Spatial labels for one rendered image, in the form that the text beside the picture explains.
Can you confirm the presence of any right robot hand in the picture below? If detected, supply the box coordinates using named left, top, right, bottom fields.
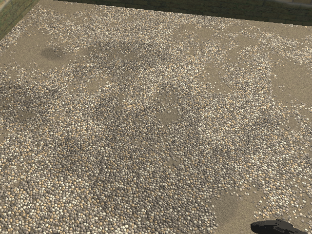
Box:
left=251, top=218, right=308, bottom=234

